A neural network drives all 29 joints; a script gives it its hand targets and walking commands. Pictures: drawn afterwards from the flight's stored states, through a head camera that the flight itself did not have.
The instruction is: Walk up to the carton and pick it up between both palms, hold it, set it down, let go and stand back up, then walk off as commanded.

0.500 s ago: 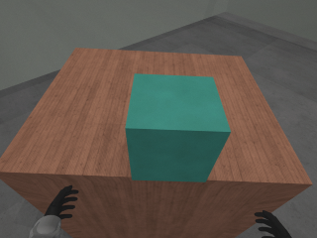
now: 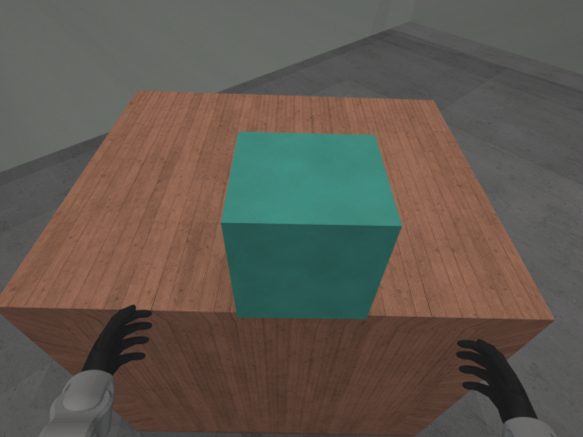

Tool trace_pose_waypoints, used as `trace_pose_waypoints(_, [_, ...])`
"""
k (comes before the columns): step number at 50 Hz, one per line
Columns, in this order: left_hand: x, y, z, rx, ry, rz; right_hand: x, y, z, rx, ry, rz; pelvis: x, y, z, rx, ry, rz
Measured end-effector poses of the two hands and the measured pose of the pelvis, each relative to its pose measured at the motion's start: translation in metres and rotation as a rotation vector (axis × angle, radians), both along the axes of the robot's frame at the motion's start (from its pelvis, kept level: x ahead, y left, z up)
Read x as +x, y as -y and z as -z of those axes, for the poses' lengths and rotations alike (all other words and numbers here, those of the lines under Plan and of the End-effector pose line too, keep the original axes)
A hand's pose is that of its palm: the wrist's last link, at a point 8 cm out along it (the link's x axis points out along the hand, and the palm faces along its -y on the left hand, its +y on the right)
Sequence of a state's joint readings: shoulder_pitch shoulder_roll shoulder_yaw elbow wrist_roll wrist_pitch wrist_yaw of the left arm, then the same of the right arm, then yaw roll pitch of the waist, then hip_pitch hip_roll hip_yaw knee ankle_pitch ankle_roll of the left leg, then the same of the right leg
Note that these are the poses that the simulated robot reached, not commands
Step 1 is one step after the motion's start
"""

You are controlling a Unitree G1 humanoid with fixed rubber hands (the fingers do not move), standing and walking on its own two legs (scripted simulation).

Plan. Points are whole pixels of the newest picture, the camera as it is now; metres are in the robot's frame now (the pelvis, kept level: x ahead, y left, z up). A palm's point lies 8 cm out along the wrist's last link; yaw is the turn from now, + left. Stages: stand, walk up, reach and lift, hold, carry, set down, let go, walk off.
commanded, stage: reach and lift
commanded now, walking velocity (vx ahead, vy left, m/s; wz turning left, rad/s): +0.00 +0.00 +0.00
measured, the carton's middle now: (304, 228) +0.38 +0.01 +0.09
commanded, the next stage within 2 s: none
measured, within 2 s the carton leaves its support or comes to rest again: neither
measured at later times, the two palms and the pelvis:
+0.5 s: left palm (126, 323) +0.22 +0.22 +0.08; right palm (503, 354) +0.20 -0.23 +0.08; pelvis +0.02 +0.00 +0.00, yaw -1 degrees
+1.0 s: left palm (128, 256) +0.28 +0.21 +0.14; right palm (492, 268) +0.27 -0.21 +0.15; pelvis +0.02 +0.00 +0.00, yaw -1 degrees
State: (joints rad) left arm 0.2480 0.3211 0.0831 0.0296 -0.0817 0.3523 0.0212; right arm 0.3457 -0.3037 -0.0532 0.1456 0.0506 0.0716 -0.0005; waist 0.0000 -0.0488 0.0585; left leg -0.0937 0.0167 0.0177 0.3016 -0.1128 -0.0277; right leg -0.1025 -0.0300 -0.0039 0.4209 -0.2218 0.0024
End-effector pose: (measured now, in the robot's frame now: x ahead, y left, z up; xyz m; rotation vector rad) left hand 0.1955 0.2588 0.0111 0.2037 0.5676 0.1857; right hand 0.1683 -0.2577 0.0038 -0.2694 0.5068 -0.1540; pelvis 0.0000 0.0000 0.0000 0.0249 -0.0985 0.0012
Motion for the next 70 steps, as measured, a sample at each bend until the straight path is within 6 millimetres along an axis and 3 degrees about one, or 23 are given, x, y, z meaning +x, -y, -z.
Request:
trace_pose_waypoints(12, [-0.001,0.011,-0.021,-0.061,0.036,0.014,0.018,-0.024,-0.040,0.052,0.095,-0.015,0.001,-0.011,-0.001,-0.004,-0.008,0.011])
trace_pose_waypoints(21, [0.022,0.040,-0.072,-0.118,0.244,0.077,0.032,-0.029,-0.063,0.098,0.172,-0.031,0.012,-0.007,-0.002,-0.001,-0.029,0.012])
trace_pose_waypoints(28, [0.028,0.047,-0.076,-0.134,0.245,0.061,0.038,-0.031,-0.083,0.134,0.242,-0.030,0.016,-0.002,-0.003,0.000,-0.035,0.014])
trace_pose_waypoints(36, [0.038,0.051,-0.100,-0.135,0.329,0.070,0.052,-0.032,-0.101,0.161,0.308,-0.019,0.017,0.002,-0.003,0.000,-0.037,0.017])
trace_pose_waypoints(52, [0.086,0.043,-0.133,-0.146,0.364,0.043,0.111,-0.052,-0.151,0.231,0.431,-0.078,0.018,0.002,-0.003,0.000,-0.038,0.017])
trace_pose_waypoints(60, [0.096,0.040,-0.140,-0.159,0.346,0.035,0.131,-0.056,-0.159,0.254,0.421,-0.079,0.020,0.003,-0.003,0.000,-0.040,0.018])
trace_pose_waypoints(70, [0.119,0.048,-0.165,-0.188,0.393,0.054,0.159,-0.058,-0.180,0.260,0.445,-0.082,0.016,0.004,-0.003,-0.001,-0.035,0.020])
